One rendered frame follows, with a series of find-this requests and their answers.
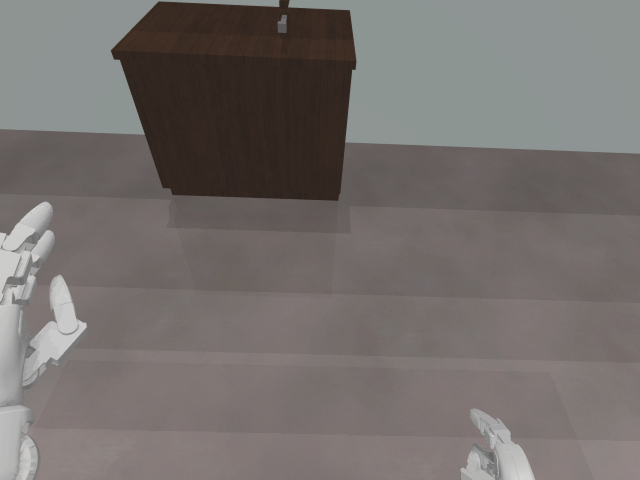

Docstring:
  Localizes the counter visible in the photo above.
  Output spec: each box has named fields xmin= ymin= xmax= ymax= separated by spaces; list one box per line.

xmin=111 ymin=0 xmax=356 ymax=201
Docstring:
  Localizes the robot right hand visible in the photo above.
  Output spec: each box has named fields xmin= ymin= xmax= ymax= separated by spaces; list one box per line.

xmin=461 ymin=408 xmax=535 ymax=480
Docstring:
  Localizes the robot left hand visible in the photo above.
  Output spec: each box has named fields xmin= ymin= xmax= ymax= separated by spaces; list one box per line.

xmin=0 ymin=202 xmax=87 ymax=407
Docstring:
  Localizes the tap lever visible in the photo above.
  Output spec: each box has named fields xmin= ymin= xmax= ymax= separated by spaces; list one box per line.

xmin=278 ymin=15 xmax=287 ymax=33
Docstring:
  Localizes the left robot forearm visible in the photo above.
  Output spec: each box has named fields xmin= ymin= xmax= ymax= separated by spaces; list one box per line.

xmin=0 ymin=405 xmax=41 ymax=480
